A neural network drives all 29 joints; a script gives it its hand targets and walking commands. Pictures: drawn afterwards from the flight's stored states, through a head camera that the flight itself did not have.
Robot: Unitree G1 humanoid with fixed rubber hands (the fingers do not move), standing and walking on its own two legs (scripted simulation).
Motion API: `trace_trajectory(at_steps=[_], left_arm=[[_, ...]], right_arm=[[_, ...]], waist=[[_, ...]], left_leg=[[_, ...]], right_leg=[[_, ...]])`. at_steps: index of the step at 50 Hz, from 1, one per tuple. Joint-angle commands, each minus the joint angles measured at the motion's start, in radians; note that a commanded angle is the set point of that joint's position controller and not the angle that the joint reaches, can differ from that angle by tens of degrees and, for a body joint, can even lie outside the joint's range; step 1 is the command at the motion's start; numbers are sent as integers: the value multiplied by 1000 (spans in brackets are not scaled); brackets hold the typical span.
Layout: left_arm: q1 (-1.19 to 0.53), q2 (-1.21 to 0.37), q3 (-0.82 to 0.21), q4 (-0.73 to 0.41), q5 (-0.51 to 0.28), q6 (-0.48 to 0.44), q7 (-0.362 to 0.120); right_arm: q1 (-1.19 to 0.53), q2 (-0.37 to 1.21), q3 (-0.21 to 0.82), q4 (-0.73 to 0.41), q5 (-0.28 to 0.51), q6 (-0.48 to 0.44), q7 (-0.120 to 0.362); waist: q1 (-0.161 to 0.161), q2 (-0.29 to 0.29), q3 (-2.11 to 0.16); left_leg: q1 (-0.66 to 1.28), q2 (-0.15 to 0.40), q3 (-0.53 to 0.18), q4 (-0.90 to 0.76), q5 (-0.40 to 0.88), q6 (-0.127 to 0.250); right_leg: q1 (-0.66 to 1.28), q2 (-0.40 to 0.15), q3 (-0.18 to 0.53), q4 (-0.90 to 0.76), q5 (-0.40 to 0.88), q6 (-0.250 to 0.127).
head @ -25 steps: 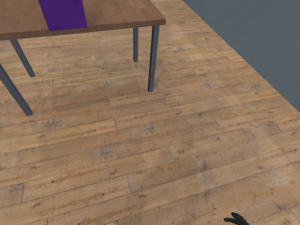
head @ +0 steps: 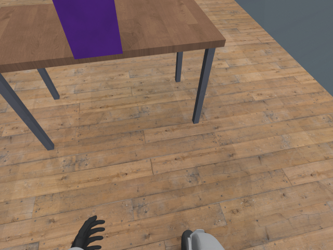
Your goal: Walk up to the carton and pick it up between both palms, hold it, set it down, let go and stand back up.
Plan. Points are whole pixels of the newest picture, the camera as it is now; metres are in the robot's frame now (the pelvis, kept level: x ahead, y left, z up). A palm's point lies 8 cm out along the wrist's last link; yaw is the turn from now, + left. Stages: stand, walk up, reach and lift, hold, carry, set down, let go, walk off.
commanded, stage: walk up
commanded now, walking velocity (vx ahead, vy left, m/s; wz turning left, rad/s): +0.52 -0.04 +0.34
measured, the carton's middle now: (90, 17) +1.03 +0.21 +0.07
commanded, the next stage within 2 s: none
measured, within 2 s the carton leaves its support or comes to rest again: neither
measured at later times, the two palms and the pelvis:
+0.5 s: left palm out of the picture +0.14 +0.25 -0.11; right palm (193, 136) +0.48 -0.14 -0.10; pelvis +0.29 +0.05 +0.01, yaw +5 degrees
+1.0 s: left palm (44, 133) +0.56 +0.38 -0.12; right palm (185, 146) +0.43 -0.10 -0.09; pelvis +0.49 +0.13 +0.03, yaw +8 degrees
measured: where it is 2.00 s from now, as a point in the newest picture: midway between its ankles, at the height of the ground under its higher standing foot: (128, 217)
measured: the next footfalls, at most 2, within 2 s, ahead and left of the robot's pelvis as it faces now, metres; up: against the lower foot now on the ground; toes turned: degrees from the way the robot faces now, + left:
right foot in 0.02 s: +0.22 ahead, -0.14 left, +0.00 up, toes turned -8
left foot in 0.54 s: +0.46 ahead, +0.22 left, +0.00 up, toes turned +13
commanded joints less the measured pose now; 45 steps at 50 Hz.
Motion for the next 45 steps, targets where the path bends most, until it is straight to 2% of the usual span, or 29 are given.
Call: trace_trajectory(at_steps=[1, 2, 3, 4, 5, 6, 8, 10, 11, 13, 16, 18, 19, 20, 21, 22, 25, 27, 28, 29, 30, 31, 32, 33, 34, 35, 37, 39, 45], left_arm=[[239, 133, 42, 31, 4, -42, 28], [433, 183, 59, 92, 18, -50, 39], [565, 307, 92, 97, 38, -46, 54], [517, 371, 112, 117, 17, -24, 47], [417, 302, 101, 125, -1, -11, 46], [408, 243, 71, 103, -17, -20, 42], [423, 110, 33, 135, -1, -56, 52], [314, 75, 21, 156, 8, -67, 46], [323, 124, 34, 152, 6, -59, 55], [395, 114, 28, 166, 1, -58, 59], [360, 111, 23, 162, 12, -50, 56], [283, 146, 31, 132, 19, -46, 53], [285, 153, 33, 125, 17, -46, 52], [310, 158, 35, 127, 14, -47, 51], [332, 119, 24, 140, 7, -52, 39], [351, 136, 28, 144, 9, -53, 37], [393, 214, 50, 152, 7, -51, 43], [428, 218, 55, 159, -5, -38, 48], [512, 165, 43, 173, -7, -32, 47], [596, 73, 24, 175, -18, -24, 46], [709, 86, 35, 215, -34, 4, 59], [617, 150, 54, 218, -26, 15, 58], [484, 153, 57, 200, -21, 16, 48], [392, 104, 49, 186, -17, 16, 42], [355, 50, 35, 168, -15, 18, 40], [334, 16, 25, 158, -9, 25, 40], [320, 17, 25, 171, -12, 47, 43], [348, 35, 34, 181, -22, 69, 40], [168, 51, 34, 144, 0, 85, 26]], right_arm=[[-30, -212, -56, -31, 14, -21, -18], [-11, -200, -52, -33, 21, -22, -18], [67, -116, -21, -33, 58, 2, -18], [175, -106, -24, -26, 74, 19, -24], [91, -180, -50, -18, 58, 20, -18], [-87, -204, -59, -55, 34, 9, -3], [-284, -118, -57, -102, -2, -5, 15], [-213, -29, -52, -98, -8, 16, 17], [-171, -42, -53, -91, -8, 42, 22], [-201, -19, -47, -108, -11, 71, 32], [-299, -8, -35, -157, -9, 96, 63], [-338, -24, -27, -182, -2, 98, 79], [-387, -35, -25, -197, 0, 94, 85], [-441, -47, -25, -213, 0, 90, 89], [-489, -63, -28, -225, 6, 72, 84], [-515, -90, -37, -231, 0, 65, 81], [-466, -129, -56, -207, -10, 41, 59], [-230, -159, -74, -103, -18, 6, 31], [-87, -212, -90, -50, -25, -13, 16], [-1, -292, -106, -17, -28, -15, 3], [22, -407, -122, -39, 3, -3, -4], [-26, -370, -122, -33, 21, 6, -10], [-68, -304, -104, -29, 16, 0, -10], [-76, -252, -90, -15, 4, -10, -16], [-91, -216, -76, -12, 4, -14, -20], [-122, -164, -59, -7, 10, -12, -20], [-147, -99, -34, 7, 16, -14, -12], [-142, -108, -27, 9, 21, -22, -17], [-44, -145, -23, 24, 15, -20, -35]], waist=[[179, 97, -62], [244, 1, -194], [280, -186, -352], [217, -251, -459], [181, -182, -412], [215, -75, -301], [228, -64, -84], [138, -103, -29], [100, -14, -20], [95, -29, -3], [72, -158, 111], [49, -196, 161], [68, -192, 171], [93, -190, 180], [107, -289, 155], [127, -288, 172], [127, -172, 140], [43, -56, -27], [14, 83, -167], [23, 371, -271], [28, 370, -393], [25, 245, -364], [22, 122, -264], [32, 65, -188], [49, 130, -122], [65, 207, -65], [86, 270, -26], [120, 259, -20], [101, 182, 48]], left_leg=[[-260, 186, -9, 368, 1077, 49], [-442, 139, 16, 616, 816, 27], [-707, -32, 98, 965, -14, -16], [-780, -18, 23, 1120, -77, 3], [-768, 46, 11, 1200, 30, 10], [-729, 72, 10, 1181, 56, 22], [-738, 125, 6, 1086, 143, 38], [-735, 136, 4, 1018, 205, 44], [-758, 122, 1, 1068, 213, 21], [-754, 112, 21, 1006, 254, 6], [-771, 126, 66, 846, 401, -5], [-725, 135, 104, 663, 492, -9], [-689, 134, 132, 572, 518, -15], [-666, 135, 152, 501, 525, -20], [-586, 123, 162, 447, 495, -23], [-552, 119, 172, 432, 479, -28], [-565, 95, 197, 313, 364, -14], [-365, 41, 219, 198, 353, 12], [-131, 108, 125, 213, 446, 24], [107, 353, -202, 198, 687, 66], [278, 565, -602, 104, 744, 159], [157, 570, -623, 35, 714, 187], [44, 508, -491, 36, 904, 139], [-25, 426, -292, 117, 1242, 56], [-112, 361, -145, 161, 1365, -5], [-195, 310, -72, 149, 1325, -36], [-235, 254, -24, 101, 1209, -60], [-216, 275, 7, 68, 1204, -65], [-240, 348, -19, -8, 1027, 26]], right_leg=[[538, 66, -18, -155, 94, -54], [835, -20, 69, -109, 95, -80], [1097, -406, 529, -140, 114, -155], [1120, -539, 827, -252, -118, -307], [969, -508, 848, -327, -313, -325], [807, -415, 726, -360, -175, -265], [598, -292, 445, -303, 395, -170], [521, -264, 233, -299, 315, -135], [548, -319, 251, -265, 457, -140], [494, -301, 200, -275, 528, -143], [325, -242, 77, -380, 283, -113], [283, -199, -14, -431, 158, -81], [270, -187, -37, -442, 146, -72], [270, -195, -36, -452, 145, -72], [233, -139, -55, -497, -127, -75], [236, -164, -25, -518, -188, -91], [468, -234, -22, -382, 136, -102], [585, -177, -94, -21, 397, -61], [495, -129, -92, 216, 195, -39], [263, -27, -67, 464, -433, 11], [67, 64, 41, 618, -538, 19], [89, 4, 98, 674, -473, 21], [111, -8, 119, 694, -409, 18], [123, -3, 140, 680, -364, 12], [134, -6, 137, 630, -307, 2], [140, -7, 128, 596, -262, -7], [155, 19, 118, 555, -214, -20], [132, 43, 106, 519, -177, -23], [25, 12, 94, 416, -68, -13]])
